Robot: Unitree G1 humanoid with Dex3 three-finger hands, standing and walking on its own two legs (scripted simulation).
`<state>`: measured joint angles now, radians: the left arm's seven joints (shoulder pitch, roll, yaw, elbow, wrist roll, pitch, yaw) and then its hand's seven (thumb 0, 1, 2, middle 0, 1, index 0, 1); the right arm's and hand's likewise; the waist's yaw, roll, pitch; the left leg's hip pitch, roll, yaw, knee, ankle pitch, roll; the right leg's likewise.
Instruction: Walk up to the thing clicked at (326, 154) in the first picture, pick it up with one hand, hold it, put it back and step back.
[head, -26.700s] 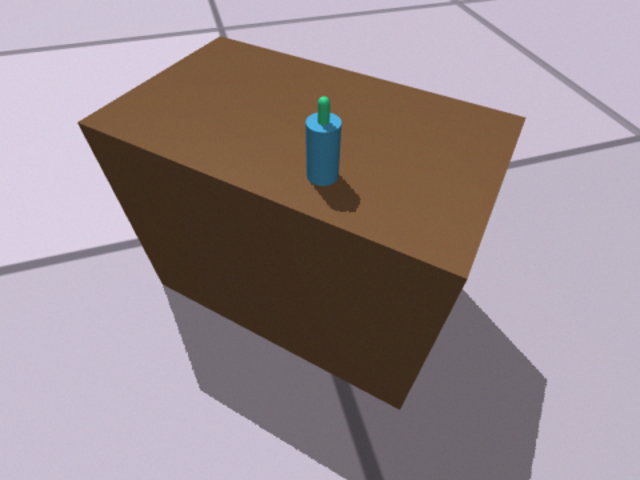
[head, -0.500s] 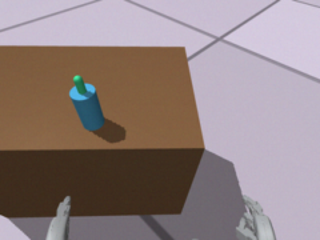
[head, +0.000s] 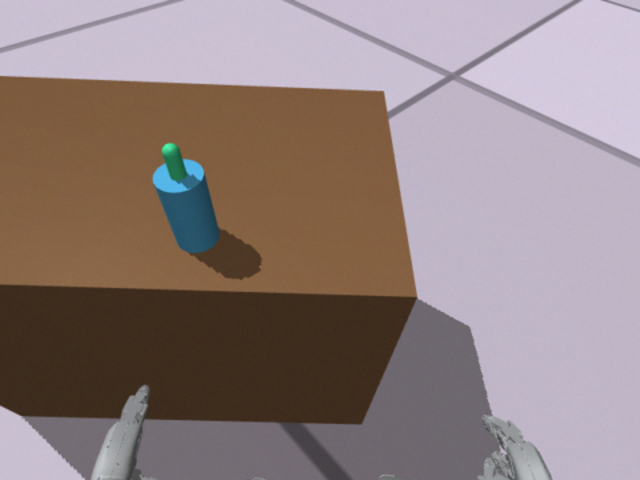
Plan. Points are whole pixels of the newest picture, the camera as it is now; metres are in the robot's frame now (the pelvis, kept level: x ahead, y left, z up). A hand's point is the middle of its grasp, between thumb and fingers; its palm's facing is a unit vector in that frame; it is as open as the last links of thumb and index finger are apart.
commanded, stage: stand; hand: left
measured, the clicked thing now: (185, 196) +0.48 +0.21 +0.06
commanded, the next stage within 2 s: none
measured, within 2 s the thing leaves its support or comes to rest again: neither
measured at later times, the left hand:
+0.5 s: hand out of the picture +0.04 +0.25 -0.12, palm faces +0.00 -0.94 -0.34, open 9.7 cm
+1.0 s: hand out of the picture +0.04 +0.24 -0.11, palm faces +0.00 -0.94 -0.34, open 7.4 cm
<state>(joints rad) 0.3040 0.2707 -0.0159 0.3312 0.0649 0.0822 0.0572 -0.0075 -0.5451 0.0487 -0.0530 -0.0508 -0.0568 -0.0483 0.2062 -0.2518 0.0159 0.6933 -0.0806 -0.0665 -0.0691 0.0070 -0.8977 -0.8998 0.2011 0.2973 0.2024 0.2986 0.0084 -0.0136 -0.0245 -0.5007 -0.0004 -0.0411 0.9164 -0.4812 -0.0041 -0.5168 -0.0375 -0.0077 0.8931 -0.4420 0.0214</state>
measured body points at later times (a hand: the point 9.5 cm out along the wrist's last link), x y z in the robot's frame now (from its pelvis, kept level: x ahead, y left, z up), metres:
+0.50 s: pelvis -0.01 +0.00 +0.04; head -0.01 +0.01 +0.49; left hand +0.04 +0.30 -0.09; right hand +0.07 -0.28 -0.09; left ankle +0.00 +0.13 -0.69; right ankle +0.01 -0.14 -0.69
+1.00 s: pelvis -0.01 -0.01 +0.05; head -0.01 -0.01 +0.50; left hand +0.04 +0.29 -0.08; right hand +0.04 -0.31 -0.09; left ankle +0.00 +0.13 -0.69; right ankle +0.01 -0.14 -0.69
